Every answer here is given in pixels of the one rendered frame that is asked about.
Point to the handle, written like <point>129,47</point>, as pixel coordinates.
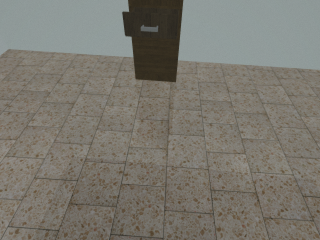
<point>149,29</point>

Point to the drawer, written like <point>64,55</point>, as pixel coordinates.
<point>166,19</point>

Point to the cabinet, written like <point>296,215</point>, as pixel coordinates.
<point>156,59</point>

